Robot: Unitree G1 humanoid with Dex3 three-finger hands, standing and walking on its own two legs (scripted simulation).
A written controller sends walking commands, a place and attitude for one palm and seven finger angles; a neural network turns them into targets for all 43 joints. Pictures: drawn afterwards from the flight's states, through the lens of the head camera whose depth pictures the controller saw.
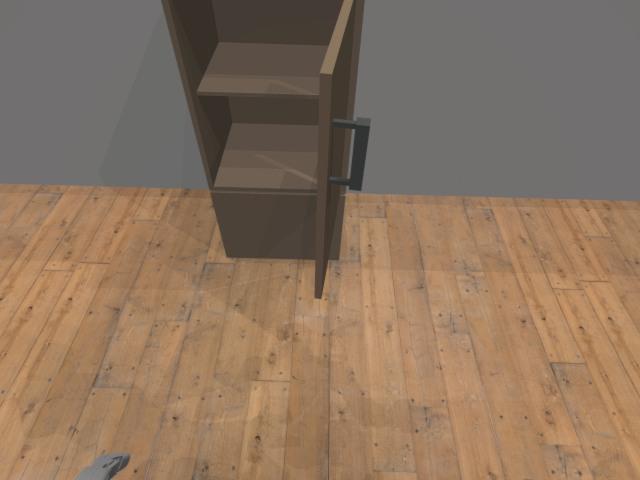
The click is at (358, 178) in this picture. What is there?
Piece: cupboard door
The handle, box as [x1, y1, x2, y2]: [329, 117, 370, 190]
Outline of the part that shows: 333,118 332,126 354,128 355,135 350,178 348,179 330,176 329,183 348,185 349,189 360,190 370,119 357,117 357,119 353,121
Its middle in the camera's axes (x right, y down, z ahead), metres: +0.05 -0.15 +0.70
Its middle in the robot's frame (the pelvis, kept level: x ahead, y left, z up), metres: +0.64 -0.02 +0.05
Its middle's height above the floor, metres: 0.81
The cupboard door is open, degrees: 82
